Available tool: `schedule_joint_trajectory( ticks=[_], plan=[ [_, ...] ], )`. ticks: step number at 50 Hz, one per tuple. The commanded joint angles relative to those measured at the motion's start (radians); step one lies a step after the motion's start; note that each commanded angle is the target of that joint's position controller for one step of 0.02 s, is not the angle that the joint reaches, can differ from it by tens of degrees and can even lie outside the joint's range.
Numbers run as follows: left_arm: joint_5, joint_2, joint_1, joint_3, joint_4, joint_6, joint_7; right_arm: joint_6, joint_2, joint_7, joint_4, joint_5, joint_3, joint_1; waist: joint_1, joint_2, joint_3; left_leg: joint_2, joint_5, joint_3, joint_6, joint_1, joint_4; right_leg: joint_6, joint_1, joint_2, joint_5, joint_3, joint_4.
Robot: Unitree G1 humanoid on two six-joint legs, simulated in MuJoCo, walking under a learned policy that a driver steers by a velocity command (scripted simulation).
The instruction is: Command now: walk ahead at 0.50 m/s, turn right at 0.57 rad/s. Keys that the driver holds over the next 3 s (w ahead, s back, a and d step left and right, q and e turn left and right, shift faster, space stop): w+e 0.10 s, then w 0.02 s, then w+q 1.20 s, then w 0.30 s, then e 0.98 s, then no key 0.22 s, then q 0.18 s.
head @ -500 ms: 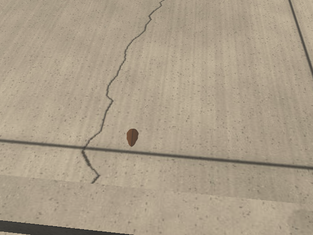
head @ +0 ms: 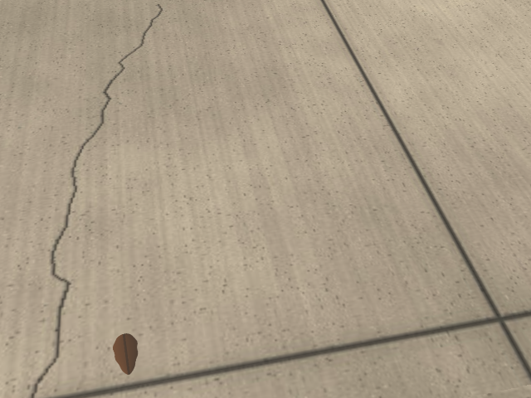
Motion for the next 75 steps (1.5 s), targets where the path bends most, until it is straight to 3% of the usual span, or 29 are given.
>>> schedule_joint_trajectory(
  ticks=[1, 7, 10, 11, 13, 14, 15, 16, 17, 18, 19, 20, 22, 27, 31, 38, 41, 42, 43, 44, 46, 50, 61, 65, 66, 67, 68, 70, 75],
  plan=[
    [-0.005, -0.079, -0.192, -0.045, -0.201, 0.001, 0.032, -0.031, -0.089, 0.013, 0.025, -0.001, -0.015, 0.102, 0.001, 0.149, 0.084, 0.335, -0.067, -0.244, 0.139, 0.116, -0.283, -0.025, -0.446, -0.016, -0.073, 0.038, 0.31],
    [0.004, -0.152, -0.435, -0.099, -0.379, 0.002, 0.024, -0.022, -0.047, -0.006, 0.161, 0.018, 0.007, 0.242, -0.031, 0.159, 0.116, 0.237, 0.156, -0.068, 0.09, 0.184, -0.388, -0.048, -0.531, -0.066, -0.149, -0.082, 0.053],
    [-0.025, -0.161, -0.358, -0.119, -0.347, -0.003, -0.029, 0.015, -0.039, -0.028, 0.124, 0.054, 0.018, 0.2, -0.03, 0.088, -0.036, 0.189, 0.739, 0.016, 0.169, 0.059, -0.494, -0.057, 0.141, -0.053, -0.009, -0.29, -0.511],
    [-0.019, -0.143, -0.277, -0.102, -0.311, -0.006, -0.031, 0.008, -0.134, -0.02, 0.114, 0.044, 0.001, 0.224, 0.005, 0.172, -0.127, 0.245, 1.317, 0.014, 0.173, 0.124, -0.357, -0.063, 0.307, 0.023, -0.074, -0.316, -0.52],
    [-0.033, -0.055, 0.084, -0.053, -0.205, -0.005, -0.017, -0.004, -0.284, 0.005, 0.083, 0.051, -0.051, 0.163, 0.181, 0.302, -0.349, 0.301, 1.761, -0.017, 0.128, 0.288, 0.067, -0.104, 0.56, 0.074, -0.037, -0.215, -0.707],
    [-0.019, 0.016, 0.193, -0.022, -0.174, -0.021, -0.002, -0.027, -0.269, 0.031, 0.048, 0.076, -0.063, 0.131, 0.233, 0.292, -0.422, 0.252, 1.519, -0.05, 0.086, 0.094, 0.349, -0.156, 0.785, -0.035, -0.051, 0.017, -0.809],
    [-0.006, 0.155, 0.27, 0.027, -0.134, -0.037, 0.002, -0.046, -0.162, 0.065, -0.025, 0.097, -0.05, 0.154, 0.216, -0.03, -0.522, 0.039, 0.481, -0.102, 0.019, -0.241, 0.794, -0.23, 1.025, -0.366, 0.0, 0.633, -1.137],
    [-0.02, 0.183, 0.257, 0.051, -0.1, -0.019, 0.009, -0.05, -0.147, 0.074, -0.028, 0.056, -0.076, 0.08, 0.216, -0.031, -0.548, -0.072, 0.096, -0.288, 0.016, -0.342, 1.207, -0.197, 0.965, -0.405, 0.052, 0.905, -1.379],
    [-0.01, 0.165, 0.113, 0.047, -0.082, -0.037, -0.004, -0.035, -0.036, 0.054, -0.077, 0.056, -0.066, 0.076, 0.096, 0.041, -0.38, -0.034, 0.122, -0.343, 0.013, -0.455, 1.398, -0.192, 0.801, -0.453, 0.07, 0.766, -1.376],
    [-0.015, 0.091, 0.066, 0.03, -0.038, -0.058, -0.01, -0.017, -0.009, 0.031, -0.113, 0.041, -0.056, 0.012, 0.053, 0.141, -0.182, 0.03, 0.142, -0.233, 0.02, -0.502, 1.404, -0.17, 0.645, -0.419, 0.061, 0.619, -1.357],
    [-0.007, 0.018, 0.049, 0.012, 0.02, -0.08, -0.008, 0.001, 0.029, 0.01, -0.133, 0.026, -0.049, -0.011, 0.01, 0.144, -0.01, 0.051, 0.122, -0.219, 0.039, -0.557, 1.377, -0.144, 0.506, -0.37, 0.151, 0.457, -1.318],
    [-0.003, -0.042, 0.042, -0.004, 0.062, -0.094, -0.013, 0.02, 0.039, 0.0, -0.14, 0.021, -0.044, 0.018, -0.043, 0.107, 0.03, 0.046, 0.08, -0.231, 0.058, -0.571, 1.377, -0.116, 0.442, -0.331, 0.206, 0.329, -1.329],
    [0.002, -0.103, 0.066, -0.017, 0.138, -0.114, -0.018, 0.05, 0.073, -0.005, -0.141, 0.031, -0.025, 0.05, -0.098, 0.038, 0.041, 0.037, 0.088, -0.262, 0.071, -0.618, 1.336, -0.06, 0.443, -0.287, 0.256, 0.161, -1.384],
    [-0.028, -0.019, 0.112, -0.001, 0.159, -0.163, 0.001, 0.079, -0.006, 0.021, -0.154, 0.019, -0.051, -0.077, -0.063, -0.012, 0.055, 0.015, 0.296, -0.148, 0.045, -0.544, 0.829, 0.018, 0.546, -0.201, 0.66, -0.181, -1.562],
    [-0.03, 0.017, 0.193, 0.001, 0.165, -0.159, 0.03, 0.075, 0.019, 0.056, -0.166, 0.029, -0.037, -0.208, -0.002, -0.013, 0.016, 0.014, 0.364, -0.014, 0.052, -0.453, 0.485, 0.009, 0.739, -0.18, 0.705, -0.269, -1.613],
    [-0.023, 0.119, 0.288, 0.028, 0.17, -0.099, 0.074, 0.098, -0.054, 0.055, -0.191, 0.011, -0.051, -0.226, -0.004, -0.07, 0.005, -0.063, 0.064, 0.074, 0.13, -0.307, 0.195, 0.018, 1.08, -0.312, 1.314, -0.313, -1.386],
    [-0.02, 0.169, 0.257, 0.045, 0.14, -0.062, 0.06, 0.073, -0.108, 0.038, -0.123, 0.006, -0.085, -0.005, -0.12, 0.013, -0.077, -0.115, -0.04, 0.015, 0.194, 0.014, 0.021, -0.007, 0.928, -0.3, 1.1, -0.309, -0.937],
    [-0.018, 0.118, 0.225, 0.034, 0.104, -0.067, 0.055, 0.067, -0.179, 0.026, -0.106, 0.001, -0.107, 0.084, -0.148, 0.113, -0.126, 0.056, -0.112, -0.228, 0.246, 0.242, 0.04, 0.007, 0.649, -0.242, 0.636, -0.286, -0.657],
    [-0.031, 0.046, 0.166, 0.023, 0.005, -0.079, 0.035, 0.075, -0.254, 0.027, -0.118, 0.012, -0.123, 0.027, -0.076, 0.333, -0.118, 0.271, -0.141, -0.81, 0.435, 0.44, -0.109, 0.074, 0.166, 0.033, -0.106, -0.185, -0.317],
    [-0.019, 0.083, 0.091, 0.023, -0.017, -0.1, 0.023, 0.076, -0.22, 0.026, -0.141, 0.037, -0.116, 0.023, -0.104, 0.145, -0.078, 0.306, -0.065, -0.817, 0.443, 0.387, -0.191, 0.07, 0.066, -0.039, -0.04, 0.008, -0.291],
    [-0.04, 0.09, 0.087, 0.02, -0.017, -0.127, 0.015, 0.063, -0.15, 0.014, -0.135, 0.039, -0.094, -0.03, -0.017, -0.008, 0.028, 0.255, 0.15, -0.606, 0.356, 0.179, -0.213, 0.066, 0.146, -0.112, 0.117, 0.02, -0.433],
    [0.008, 0.069, 0.109, 0.011, -0.019, -0.066, 0.006, 0.011, -0.139, 0.01, -0.139, 0.046, -0.074, -0.04, 0.032, 0.024, 0.026, 0.134, 0.405, -0.422, 0.288, 0.056, -0.221, 0.114, 0.23, -0.142, 0.118, 0.0, -0.615],
    [-0.015, 0.067, -0.238, -0.022, -0.148, -0.066, -0.014, 0.021, -0.199, 0.003, -0.109, 0.029, -0.078, 0.123, -0.1, 0.156, 0.028, 0.102, 0.595, -0.443, 0.18, 0.21, -0.111, 0.095, 0.231, -0.06, 0.383, -0.044, -1.164],
    [-0.017, 0.149, 0.083, 0.014, -0.068, -0.09, 0.016, 0.011, -0.238, 0.008, -0.141, 0.035, -0.084, 0.001, 0.081, 0.124, -0.104, 0.046, 0.765, -0.419, 0.096, 0.113, 0.207, 0.031, 0.71, -0.019, 0.318, -0.038, -1.315],
    [0.007, 0.206, 0.234, 0.031, -0.057, -0.098, 0.034, 0.005, -0.178, 0.017, -0.166, 0.043, -0.067, 0.008, 0.138, 0.06, -0.227, -0.008, 0.512, -0.378, 0.075, -0.024, 0.462, -0.01, 0.945, -0.193, 0.163, 0.126, -1.329],
    [0.039, 0.295, 0.261, 0.047, -0.059, -0.094, 0.038, 0.009, -0.068, 0.014, -0.191, 0.07, -0.043, 0.129, 0.07, -0.177, -0.34, -0.157, -0.237, -0.259, 0.038, -0.317, 0.757, -0.122, 1.181, -0.48, 0.118, 0.565, -1.396],
    [0.014, 0.253, 0.22, 0.048, -0.06, -0.079, 0.029, 0.019, -0.148, 0.008, -0.175, 0.037, -0.048, 0.151, 0.05, -0.162, -0.334, -0.114, -0.245, -0.254, 0.041, -0.426, 0.883, -0.18, 1.114, -0.481, -0.032, 0.785, -1.492],
    [-0.005, 0.091, 0.108, 0.008, -0.055, -0.08, 0.017, 0.031, -0.147, 0.021, -0.171, 0.012, -0.045, 0.03, 0.026, 0.038, -0.089, -0.033, -0.082, -0.233, 0.034, -0.423, 0.847, -0.142, 0.846, -0.373, -0.055, 0.485, -1.539],
    [-0.018, 0.096, 0.167, 0.008, 0.027, -0.121, -0.001, 0.064, -0.106, 0.054, -0.174, -0.005, -0.032, 0.003, -0.016, -0.014, -0.009, 0.001, -0.052, -0.22, 0.01, -0.356, 0.697, -0.127, 0.678, -0.276, 0.343, 0.187, -1.599]
  ],
)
